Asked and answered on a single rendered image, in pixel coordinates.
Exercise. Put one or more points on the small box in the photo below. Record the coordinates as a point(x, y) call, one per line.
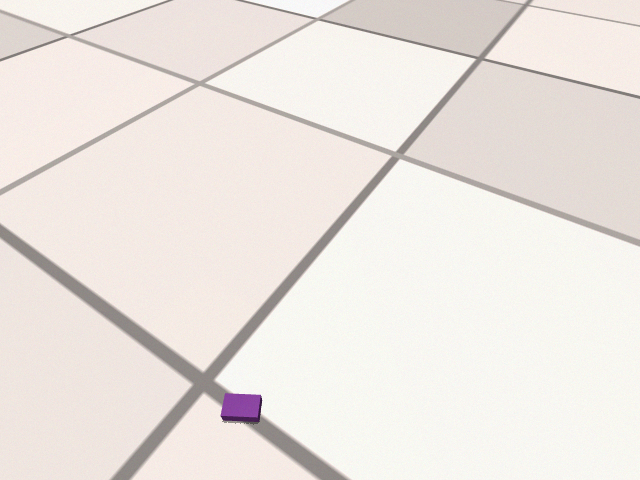
point(241, 407)

